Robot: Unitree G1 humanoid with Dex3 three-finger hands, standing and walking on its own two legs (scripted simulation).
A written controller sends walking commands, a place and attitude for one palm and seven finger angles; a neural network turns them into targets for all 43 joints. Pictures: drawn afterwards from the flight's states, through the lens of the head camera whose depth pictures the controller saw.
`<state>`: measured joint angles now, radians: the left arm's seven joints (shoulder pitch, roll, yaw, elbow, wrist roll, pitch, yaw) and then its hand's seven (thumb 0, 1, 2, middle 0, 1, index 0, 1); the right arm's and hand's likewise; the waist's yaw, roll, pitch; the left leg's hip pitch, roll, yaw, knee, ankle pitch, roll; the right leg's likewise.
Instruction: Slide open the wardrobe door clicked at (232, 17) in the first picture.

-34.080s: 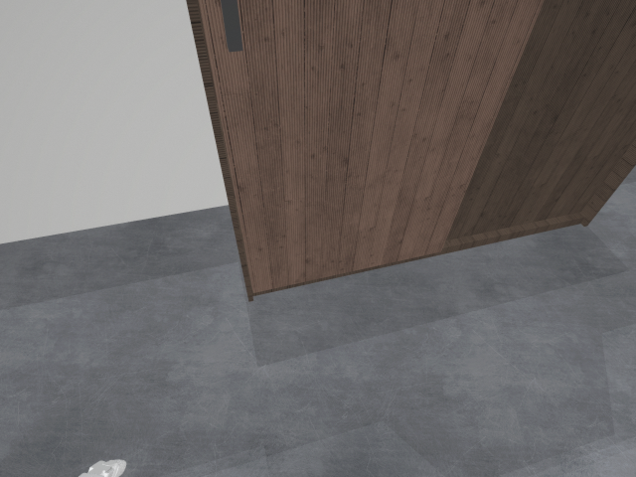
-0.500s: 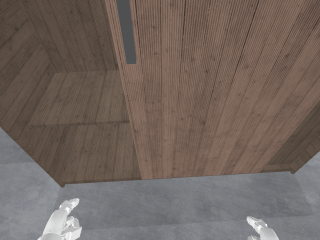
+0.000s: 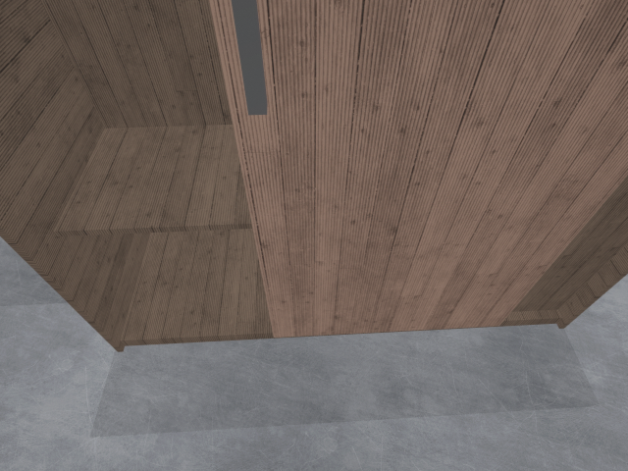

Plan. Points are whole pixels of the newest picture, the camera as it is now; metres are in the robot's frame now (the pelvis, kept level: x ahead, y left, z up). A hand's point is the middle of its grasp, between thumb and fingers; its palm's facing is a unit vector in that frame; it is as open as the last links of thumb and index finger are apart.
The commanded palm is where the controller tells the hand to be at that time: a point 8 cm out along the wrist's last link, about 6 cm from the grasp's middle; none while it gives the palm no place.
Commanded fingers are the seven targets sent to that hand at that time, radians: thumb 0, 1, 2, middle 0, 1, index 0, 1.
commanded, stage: let the arm hang, fingers relaxed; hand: left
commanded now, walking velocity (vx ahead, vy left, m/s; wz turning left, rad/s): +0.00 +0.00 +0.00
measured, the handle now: (252, 48) +0.58 +0.12 +0.24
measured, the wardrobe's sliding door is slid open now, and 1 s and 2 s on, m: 0.51 0.51 0.51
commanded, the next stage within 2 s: look to check the result in 0.40 s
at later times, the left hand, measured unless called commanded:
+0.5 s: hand out of the picture +0.03 +0.17 -0.17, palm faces +0.01 -0.98 -0.19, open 7.4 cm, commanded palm none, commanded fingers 0.00 0.90 0.90 -0.20 -0.30 -0.20 -0.30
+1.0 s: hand out of the picture +0.04 +0.17 -0.17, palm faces +0.00 -0.98 -0.20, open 7.4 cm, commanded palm none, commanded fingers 0.00 0.90 0.90 -0.20 -0.30 -0.20 -0.30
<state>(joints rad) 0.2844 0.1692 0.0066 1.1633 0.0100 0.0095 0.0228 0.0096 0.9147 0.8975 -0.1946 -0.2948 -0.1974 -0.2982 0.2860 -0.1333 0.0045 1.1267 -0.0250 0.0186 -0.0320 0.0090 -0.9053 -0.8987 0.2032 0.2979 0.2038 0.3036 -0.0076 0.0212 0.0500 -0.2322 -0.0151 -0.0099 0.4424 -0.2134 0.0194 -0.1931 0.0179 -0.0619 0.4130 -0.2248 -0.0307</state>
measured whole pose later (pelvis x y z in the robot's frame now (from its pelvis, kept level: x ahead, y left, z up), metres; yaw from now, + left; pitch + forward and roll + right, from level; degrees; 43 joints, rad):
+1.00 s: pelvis +0.02 -0.01 +0.00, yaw -1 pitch +0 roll +0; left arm 0.23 0.16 0.00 1.15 0.01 -0.02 0.03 0.01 0.91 0.90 -0.20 -0.29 -0.20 -0.30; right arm 0.22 -0.17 0.00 1.15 -0.02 0.00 -0.04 0.01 -0.91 -0.90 0.20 0.30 0.20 0.30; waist -0.01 0.01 0.05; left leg -0.15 -0.01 0.00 0.38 -0.22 0.01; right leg -0.13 0.03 -0.05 0.37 -0.24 -0.04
